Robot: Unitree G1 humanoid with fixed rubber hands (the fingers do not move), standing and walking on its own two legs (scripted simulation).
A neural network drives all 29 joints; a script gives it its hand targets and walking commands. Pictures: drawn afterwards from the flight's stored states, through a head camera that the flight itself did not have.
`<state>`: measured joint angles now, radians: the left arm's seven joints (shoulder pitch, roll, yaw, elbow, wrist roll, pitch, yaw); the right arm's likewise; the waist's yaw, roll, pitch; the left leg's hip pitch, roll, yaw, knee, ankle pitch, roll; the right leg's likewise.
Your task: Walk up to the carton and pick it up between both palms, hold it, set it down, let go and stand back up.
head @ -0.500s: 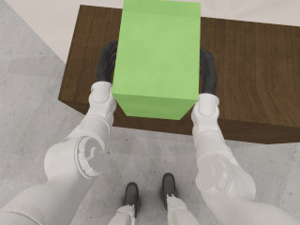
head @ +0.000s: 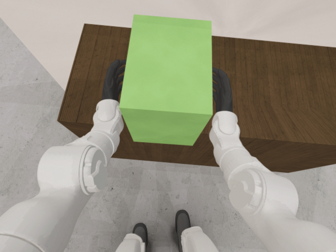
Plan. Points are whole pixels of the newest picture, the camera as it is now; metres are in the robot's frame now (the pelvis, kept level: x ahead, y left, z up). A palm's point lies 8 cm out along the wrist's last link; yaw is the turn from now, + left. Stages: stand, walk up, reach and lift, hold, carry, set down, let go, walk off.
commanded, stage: reach and lift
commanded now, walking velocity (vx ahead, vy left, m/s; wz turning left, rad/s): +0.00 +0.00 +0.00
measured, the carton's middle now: (167, 89) +0.49 -0.01 -0.04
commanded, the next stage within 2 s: none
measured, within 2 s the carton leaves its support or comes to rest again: leaves its support in 0.16 s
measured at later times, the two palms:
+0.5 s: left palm (84, 69) +0.45 +0.14 +0.11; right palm (237, 70) +0.43 -0.12 +0.12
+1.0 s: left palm (96, 88) +0.43 +0.13 +0.07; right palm (234, 94) +0.41 -0.13 +0.08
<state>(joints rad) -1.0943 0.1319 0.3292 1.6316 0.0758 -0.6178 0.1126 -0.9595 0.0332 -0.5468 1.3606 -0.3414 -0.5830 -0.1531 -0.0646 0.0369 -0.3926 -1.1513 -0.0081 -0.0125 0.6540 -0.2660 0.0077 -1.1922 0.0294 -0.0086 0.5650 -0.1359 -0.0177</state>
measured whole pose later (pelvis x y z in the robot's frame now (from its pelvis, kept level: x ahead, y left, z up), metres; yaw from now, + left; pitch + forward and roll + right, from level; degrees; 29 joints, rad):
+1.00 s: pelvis -0.01 -0.01 +0.05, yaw +6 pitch +20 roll +0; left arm -0.90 -0.08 0.56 0.99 0.46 -0.14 0.05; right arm -0.81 0.28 -0.83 0.72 -0.76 -0.15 -0.04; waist -0.09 0.01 -0.07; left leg -0.49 -0.03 -0.12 0.20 -0.06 -0.01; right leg -0.49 0.01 -0.06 0.11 0.03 -0.02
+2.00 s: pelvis -0.02 +0.00 +0.06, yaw +10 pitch -4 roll -1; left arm -0.66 -0.13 0.35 0.44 0.41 0.42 -0.02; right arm -0.67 0.11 -0.29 0.64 -0.12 0.14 -0.11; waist -0.11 -0.03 0.02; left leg -0.08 -0.03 -0.12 0.30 -0.15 0.01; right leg -0.03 0.01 -0.03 0.17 -0.07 0.00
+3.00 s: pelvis +0.01 +0.00 +0.06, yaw +10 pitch -5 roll -2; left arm -0.48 -0.09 0.08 -0.07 0.32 0.63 0.05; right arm -0.40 0.03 0.00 0.17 0.13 0.25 -0.28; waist -0.12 -0.05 0.12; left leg -0.02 -0.02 -0.11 0.30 -0.19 0.01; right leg 0.06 0.02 -0.06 0.10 -0.08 0.00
